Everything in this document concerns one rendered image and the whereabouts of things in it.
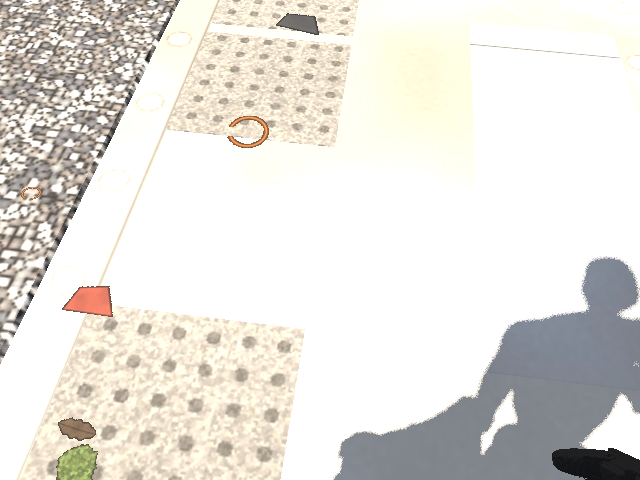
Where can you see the robot right hand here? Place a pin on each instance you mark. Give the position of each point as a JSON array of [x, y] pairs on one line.
[[597, 464]]

